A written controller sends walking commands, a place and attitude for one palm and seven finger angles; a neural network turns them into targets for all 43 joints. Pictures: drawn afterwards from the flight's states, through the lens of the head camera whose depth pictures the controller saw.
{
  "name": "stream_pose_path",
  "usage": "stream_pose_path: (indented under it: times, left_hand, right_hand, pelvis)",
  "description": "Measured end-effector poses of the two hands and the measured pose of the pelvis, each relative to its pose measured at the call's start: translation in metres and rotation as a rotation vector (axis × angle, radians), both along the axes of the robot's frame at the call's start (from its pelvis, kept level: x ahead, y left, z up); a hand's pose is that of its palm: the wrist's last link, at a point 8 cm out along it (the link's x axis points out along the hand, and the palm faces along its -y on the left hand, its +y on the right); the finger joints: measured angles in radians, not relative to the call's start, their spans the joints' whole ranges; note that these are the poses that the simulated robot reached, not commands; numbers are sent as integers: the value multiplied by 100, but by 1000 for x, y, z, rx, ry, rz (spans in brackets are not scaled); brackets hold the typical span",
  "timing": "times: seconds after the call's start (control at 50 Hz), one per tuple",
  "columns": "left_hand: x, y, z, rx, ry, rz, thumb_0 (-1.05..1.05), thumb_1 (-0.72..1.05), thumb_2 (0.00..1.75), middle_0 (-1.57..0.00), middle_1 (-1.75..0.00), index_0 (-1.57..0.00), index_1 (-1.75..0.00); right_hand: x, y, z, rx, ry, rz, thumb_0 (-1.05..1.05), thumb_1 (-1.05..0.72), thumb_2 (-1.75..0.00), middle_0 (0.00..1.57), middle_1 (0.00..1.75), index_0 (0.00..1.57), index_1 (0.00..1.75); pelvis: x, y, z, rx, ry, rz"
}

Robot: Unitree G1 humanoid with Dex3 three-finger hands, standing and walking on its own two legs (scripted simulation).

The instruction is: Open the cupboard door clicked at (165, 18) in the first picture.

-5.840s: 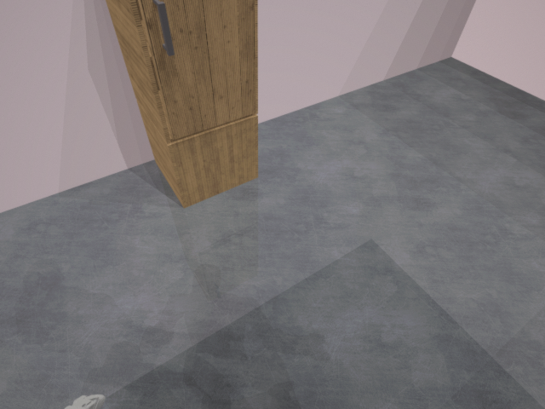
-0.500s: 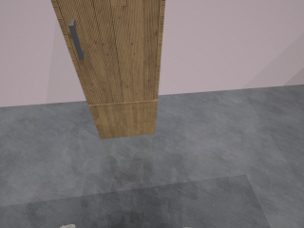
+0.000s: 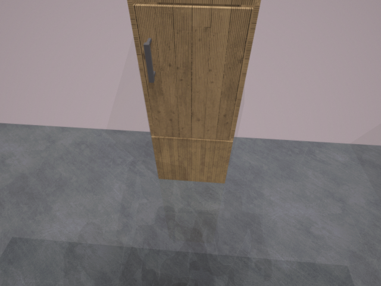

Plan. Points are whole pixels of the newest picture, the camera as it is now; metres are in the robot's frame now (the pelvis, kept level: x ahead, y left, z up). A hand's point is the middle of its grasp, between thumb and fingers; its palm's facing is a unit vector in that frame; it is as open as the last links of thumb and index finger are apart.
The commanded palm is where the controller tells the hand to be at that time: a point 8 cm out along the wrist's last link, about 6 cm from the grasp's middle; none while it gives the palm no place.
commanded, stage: take the last steps up to it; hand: left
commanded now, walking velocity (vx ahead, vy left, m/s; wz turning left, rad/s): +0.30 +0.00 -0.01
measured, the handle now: (150, 60) +0.82 +0.24 +0.07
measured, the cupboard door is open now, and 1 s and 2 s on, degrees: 0 0 0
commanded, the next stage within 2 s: come to a stop and stand still in 0.72 s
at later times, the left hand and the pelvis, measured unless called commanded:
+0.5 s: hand (128, 254) +0.23 +0.20 -0.17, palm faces -0.04 -0.98 -0.21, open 7.4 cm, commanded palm none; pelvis +0.13 +0.01 -0.02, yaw -2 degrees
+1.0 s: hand (142, 245) +0.26 +0.17 -0.20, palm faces +0.07 -0.99 -0.15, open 7.3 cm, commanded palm none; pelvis +0.28 +0.00 -0.01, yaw -1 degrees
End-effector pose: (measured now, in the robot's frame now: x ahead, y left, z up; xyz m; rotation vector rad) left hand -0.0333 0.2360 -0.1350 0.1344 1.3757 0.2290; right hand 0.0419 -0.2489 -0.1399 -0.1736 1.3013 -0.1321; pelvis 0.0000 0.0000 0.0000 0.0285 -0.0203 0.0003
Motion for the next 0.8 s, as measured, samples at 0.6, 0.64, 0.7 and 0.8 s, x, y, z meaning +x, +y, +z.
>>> stream_pose_path:
  times: [0.6, 0.64, 0.7, 0.8]
  left_hand:
    - [312, -14, -11, 6, -272, -180, 0, 91, 90, -20, -30, -19, -30]
    - [315, -20, -8, 2, -259, -161, 0, 91, 90, -20, -30, -19, -30]
    - [311, -28, -5, -4, -213, -128, 0, 92, 90, -20, -30, -20, -30]
    - [304, -22, -6, -8, -132, -89, -1, 95, 90, -20, -30, -20, -30]
  right_hand:
    - [12, 39, -32, 85, 325, -195, 1, -91, -90, 21, 30, 20, 30]
    - [45, 27, -30, 72, 278, -174, 1, -91, -90, 20, 30, 20, 30]
    - [104, 11, -24, 47, 170, -140, 1, -91, -90, 20, 30, 20, 30]
    - [197, 2, -10, 21, 5, -82, 1, -91, -90, 20, 30, 19, 30]
  pelvis:
    - [165, -10, -28, -12, -13, -27]
    - [177, -14, -22, -20, -14, -21]
    - [196, -18, -13, -28, -5, -16]
    - [226, -19, -6, -37, 8, -10]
